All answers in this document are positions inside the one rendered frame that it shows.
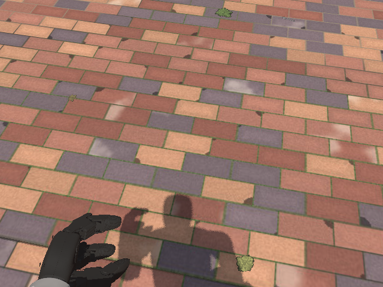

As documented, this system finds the robot left hand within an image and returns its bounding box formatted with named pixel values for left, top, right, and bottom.
left=38, top=213, right=130, bottom=287

